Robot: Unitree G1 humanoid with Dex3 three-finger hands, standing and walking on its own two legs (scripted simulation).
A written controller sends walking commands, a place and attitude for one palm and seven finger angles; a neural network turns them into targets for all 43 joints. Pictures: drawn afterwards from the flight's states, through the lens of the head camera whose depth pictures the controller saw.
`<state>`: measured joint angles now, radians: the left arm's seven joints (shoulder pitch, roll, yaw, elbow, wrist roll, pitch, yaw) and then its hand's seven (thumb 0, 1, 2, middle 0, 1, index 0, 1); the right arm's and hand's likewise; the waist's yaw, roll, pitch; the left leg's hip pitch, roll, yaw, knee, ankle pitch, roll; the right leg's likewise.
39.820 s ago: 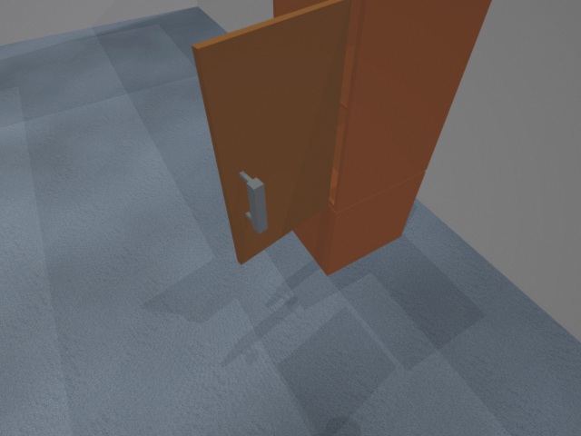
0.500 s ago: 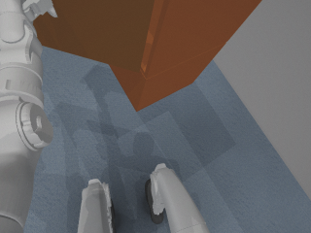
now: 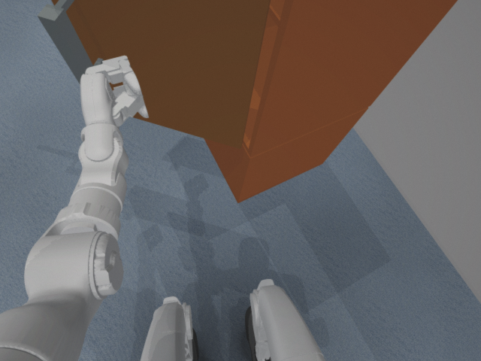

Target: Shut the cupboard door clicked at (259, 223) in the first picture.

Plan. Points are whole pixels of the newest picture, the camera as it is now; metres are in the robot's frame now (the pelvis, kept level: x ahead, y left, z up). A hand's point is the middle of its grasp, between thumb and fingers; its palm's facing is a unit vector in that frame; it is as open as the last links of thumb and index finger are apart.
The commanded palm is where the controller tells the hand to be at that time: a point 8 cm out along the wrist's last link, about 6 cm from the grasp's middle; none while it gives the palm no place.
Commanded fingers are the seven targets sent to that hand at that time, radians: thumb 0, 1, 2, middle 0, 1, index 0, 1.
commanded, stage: pull the fist back off the door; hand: left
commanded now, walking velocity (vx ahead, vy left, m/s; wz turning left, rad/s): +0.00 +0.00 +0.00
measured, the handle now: (79, 43) +0.65 +0.21 +0.03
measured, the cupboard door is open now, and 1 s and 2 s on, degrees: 47 47 47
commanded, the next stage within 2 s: draw the hand back to the body in 0.22 s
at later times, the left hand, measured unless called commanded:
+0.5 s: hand (135, 113) +0.48 +0.11 +0.06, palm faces +0.07 -1.00 -0.05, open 3.1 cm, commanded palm +0.42 +0.16 +0.08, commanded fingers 0.00 0.90 0.90 -1.30 -1.50 -1.30 -1.50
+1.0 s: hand (21, 189) +0.33 +0.18 +0.17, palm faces +0.13 -0.97 -0.23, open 3.1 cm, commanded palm +0.29 +0.23 +0.19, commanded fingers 0.00 0.90 0.90 -0.92 -1.08 -0.92 -1.08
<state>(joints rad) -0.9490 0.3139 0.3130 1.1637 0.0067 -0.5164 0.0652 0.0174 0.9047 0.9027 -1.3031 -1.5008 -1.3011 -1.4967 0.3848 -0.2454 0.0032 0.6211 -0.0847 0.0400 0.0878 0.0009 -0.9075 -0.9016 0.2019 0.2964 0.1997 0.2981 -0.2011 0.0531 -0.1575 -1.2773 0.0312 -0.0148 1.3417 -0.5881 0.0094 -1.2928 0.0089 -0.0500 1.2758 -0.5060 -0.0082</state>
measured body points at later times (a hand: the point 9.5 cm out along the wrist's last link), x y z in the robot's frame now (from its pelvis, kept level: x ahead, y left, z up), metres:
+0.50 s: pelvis +0.00 +0.00 +0.01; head +0.14 -0.01 +0.44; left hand +0.47 +0.16 +0.07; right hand +0.05 -0.25 -0.12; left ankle +0.01 +0.11 -0.61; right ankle +0.04 -0.12 -0.61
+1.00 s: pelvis +0.03 -0.01 +0.11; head +0.05 -0.02 +0.56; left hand +0.32 +0.23 +0.18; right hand +0.20 -0.25 +0.02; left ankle +0.01 +0.11 -0.61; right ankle +0.04 -0.12 -0.61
